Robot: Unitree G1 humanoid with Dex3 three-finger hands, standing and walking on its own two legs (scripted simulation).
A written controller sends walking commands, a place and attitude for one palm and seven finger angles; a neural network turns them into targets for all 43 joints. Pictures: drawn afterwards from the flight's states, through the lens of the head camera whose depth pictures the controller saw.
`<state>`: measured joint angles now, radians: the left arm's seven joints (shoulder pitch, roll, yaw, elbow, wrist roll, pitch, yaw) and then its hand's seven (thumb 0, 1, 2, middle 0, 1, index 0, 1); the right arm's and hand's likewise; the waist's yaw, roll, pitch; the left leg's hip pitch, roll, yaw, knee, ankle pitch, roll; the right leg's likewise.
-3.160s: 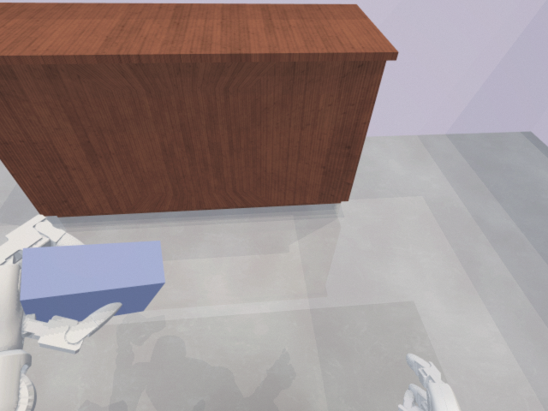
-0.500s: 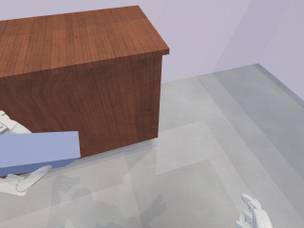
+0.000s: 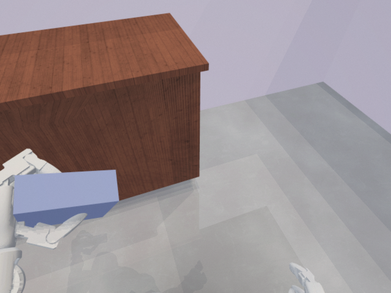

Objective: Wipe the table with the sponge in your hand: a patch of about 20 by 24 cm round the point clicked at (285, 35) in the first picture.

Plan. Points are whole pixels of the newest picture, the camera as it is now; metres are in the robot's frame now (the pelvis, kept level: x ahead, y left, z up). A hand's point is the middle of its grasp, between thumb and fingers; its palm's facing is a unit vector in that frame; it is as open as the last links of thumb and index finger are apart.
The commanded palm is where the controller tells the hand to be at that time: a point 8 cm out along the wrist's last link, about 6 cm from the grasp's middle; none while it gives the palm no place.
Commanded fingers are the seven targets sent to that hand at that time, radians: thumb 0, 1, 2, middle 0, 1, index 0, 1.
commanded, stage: take the last steps up to it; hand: left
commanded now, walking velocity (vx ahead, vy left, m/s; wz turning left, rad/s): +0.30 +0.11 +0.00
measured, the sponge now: (81, 198) +0.23 +0.19 +0.15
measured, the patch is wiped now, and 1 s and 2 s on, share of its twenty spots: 0.00 0.00 0.00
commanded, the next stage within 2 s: come to a stop and stand still in 1.68 s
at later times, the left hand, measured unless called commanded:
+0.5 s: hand (65, 160) +0.29 +0.23 +0.17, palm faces +0.38 -0.79 -0.48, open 9.2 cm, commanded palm +0.23 +0.28 +0.18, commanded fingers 0.00 0.10 1.30 -1.20 -1.60 -1.20 -1.60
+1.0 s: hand (78, 110) +0.42 +0.26 +0.17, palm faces +0.37 -0.83 -0.42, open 9.2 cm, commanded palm +0.35 +0.30 +0.18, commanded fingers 0.00 0.10 1.30 -1.20 -1.60 -1.20 -1.60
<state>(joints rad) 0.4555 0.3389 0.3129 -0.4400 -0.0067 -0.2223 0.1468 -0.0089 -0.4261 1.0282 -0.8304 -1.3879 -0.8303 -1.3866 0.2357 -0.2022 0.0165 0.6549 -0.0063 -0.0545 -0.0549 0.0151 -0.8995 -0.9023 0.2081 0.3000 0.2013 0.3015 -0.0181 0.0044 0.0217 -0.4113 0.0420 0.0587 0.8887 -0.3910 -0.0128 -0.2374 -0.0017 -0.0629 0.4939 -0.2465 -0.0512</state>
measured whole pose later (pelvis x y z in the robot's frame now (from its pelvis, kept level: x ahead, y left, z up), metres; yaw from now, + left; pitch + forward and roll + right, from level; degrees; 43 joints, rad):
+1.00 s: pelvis +0.18 +0.03 -0.01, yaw -2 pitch +0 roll +1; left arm 0.44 0.37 0.37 -0.50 -0.02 -0.22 0.16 -0.01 -0.43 1.03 -0.83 -1.39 -0.83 -1.38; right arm 0.19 -0.15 0.00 0.61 0.01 -0.12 -0.05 0.01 -0.90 -0.90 0.20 0.30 0.20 0.30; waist -0.02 -0.02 0.05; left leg -0.27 0.07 0.14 0.54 -0.26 0.00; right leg -0.43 -0.07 -0.10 0.95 -0.47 0.02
